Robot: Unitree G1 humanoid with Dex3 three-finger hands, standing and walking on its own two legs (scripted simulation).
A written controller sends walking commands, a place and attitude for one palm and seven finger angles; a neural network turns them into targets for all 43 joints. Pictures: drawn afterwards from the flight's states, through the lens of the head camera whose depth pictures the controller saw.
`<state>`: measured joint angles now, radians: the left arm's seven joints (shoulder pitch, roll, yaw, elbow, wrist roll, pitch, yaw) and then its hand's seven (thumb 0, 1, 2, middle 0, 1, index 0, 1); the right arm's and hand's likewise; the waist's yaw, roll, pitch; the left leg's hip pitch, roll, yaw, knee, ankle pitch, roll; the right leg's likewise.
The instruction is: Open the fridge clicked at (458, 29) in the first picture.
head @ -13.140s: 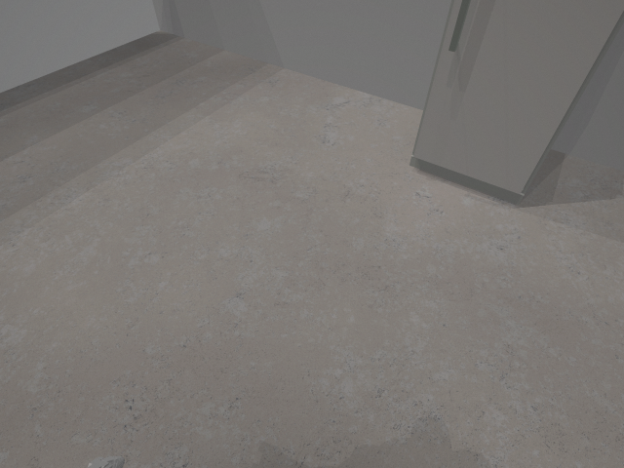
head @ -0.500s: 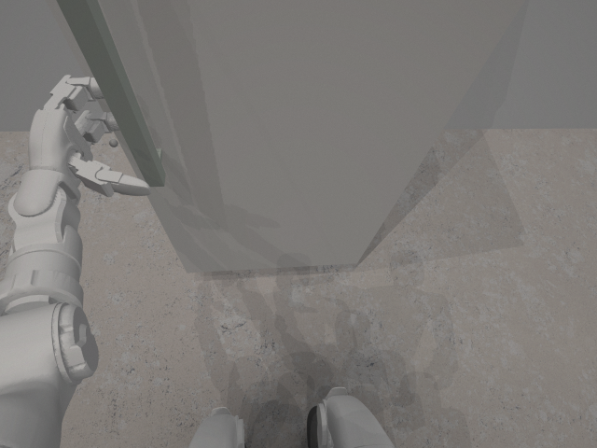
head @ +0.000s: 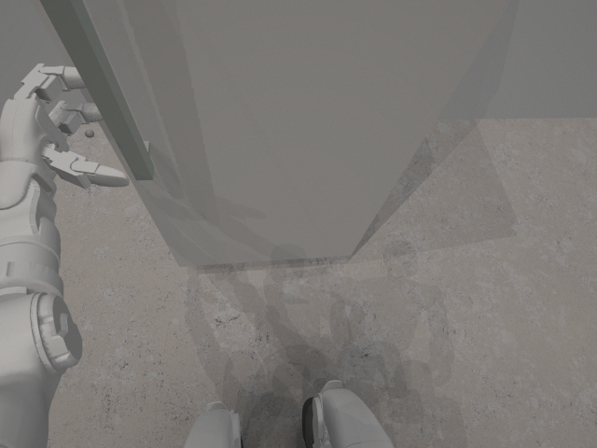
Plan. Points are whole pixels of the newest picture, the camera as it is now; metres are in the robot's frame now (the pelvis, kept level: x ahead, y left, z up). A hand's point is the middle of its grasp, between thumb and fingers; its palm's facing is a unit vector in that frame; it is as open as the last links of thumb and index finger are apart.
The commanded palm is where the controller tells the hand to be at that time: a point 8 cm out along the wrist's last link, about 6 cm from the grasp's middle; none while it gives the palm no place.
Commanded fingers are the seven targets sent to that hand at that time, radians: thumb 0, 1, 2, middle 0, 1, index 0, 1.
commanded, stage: slide the fingers in behind the handle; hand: left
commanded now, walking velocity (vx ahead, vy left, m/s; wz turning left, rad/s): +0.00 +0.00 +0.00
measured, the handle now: (79, 14) +0.55 +0.20 +0.20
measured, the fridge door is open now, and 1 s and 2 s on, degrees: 0 0 0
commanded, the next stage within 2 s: grip the handle and tug to test in 1.56 s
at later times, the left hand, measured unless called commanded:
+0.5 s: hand (110, 134) +0.50 +0.20 +0.08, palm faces +0.00 -1.00 +0.00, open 14.0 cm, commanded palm +0.47 +0.25 +0.08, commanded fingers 0.00 -0.50 0.30 -0.30 -1.20 -0.30 -1.20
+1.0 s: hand (130, 137) +0.49 +0.18 +0.07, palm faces +0.01 -1.00 -0.01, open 14.0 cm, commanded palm +0.47 +0.22 +0.08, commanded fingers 0.00 -0.50 0.30 -0.30 -1.20 -0.30 -1.20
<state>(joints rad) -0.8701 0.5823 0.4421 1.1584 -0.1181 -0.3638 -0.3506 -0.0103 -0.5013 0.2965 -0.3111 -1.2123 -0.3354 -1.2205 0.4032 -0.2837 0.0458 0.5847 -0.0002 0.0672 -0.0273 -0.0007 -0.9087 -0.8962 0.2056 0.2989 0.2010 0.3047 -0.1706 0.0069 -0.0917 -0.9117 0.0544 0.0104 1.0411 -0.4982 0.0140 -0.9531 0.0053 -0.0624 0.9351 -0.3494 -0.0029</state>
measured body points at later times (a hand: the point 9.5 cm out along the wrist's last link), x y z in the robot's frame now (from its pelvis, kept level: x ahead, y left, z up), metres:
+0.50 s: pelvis +0.01 +0.01 +0.00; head +0.13 +0.03 +0.44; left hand +0.49 +0.26 +0.08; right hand +0.03 -0.25 -0.11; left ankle -0.01 +0.11 -0.67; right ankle +0.05 -0.12 -0.67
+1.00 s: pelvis +0.01 +0.00 +0.00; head +0.12 +0.01 +0.44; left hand +0.49 +0.23 +0.08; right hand +0.03 -0.27 -0.11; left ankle -0.01 +0.11 -0.67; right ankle +0.05 -0.12 -0.67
